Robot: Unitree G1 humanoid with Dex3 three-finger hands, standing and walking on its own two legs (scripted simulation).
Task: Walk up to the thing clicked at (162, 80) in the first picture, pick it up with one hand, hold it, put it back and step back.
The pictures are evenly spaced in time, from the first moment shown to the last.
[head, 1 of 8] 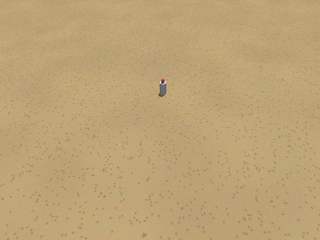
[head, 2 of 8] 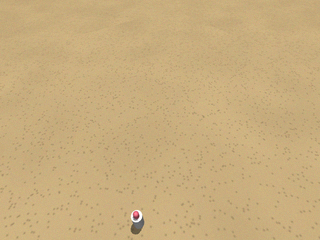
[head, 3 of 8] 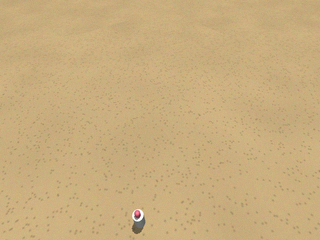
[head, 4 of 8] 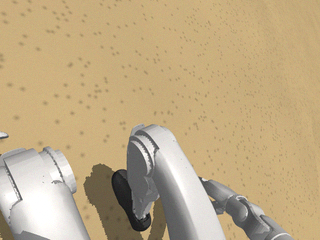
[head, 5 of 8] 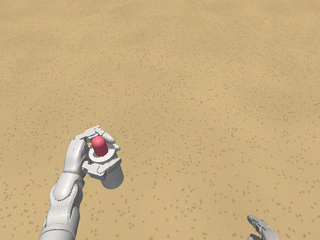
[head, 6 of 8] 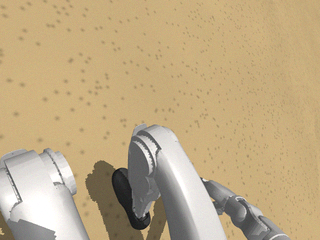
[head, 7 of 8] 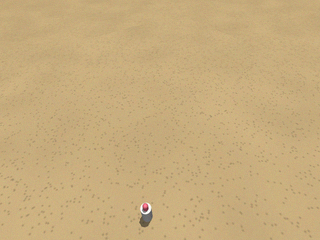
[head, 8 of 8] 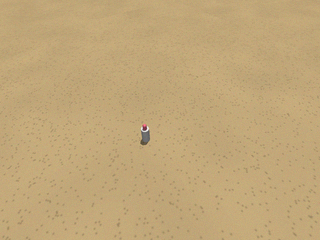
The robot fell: no
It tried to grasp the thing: yes
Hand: left
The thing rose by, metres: 0.67
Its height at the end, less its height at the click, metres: +0.00
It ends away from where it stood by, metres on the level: 0.01
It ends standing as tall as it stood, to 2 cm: yes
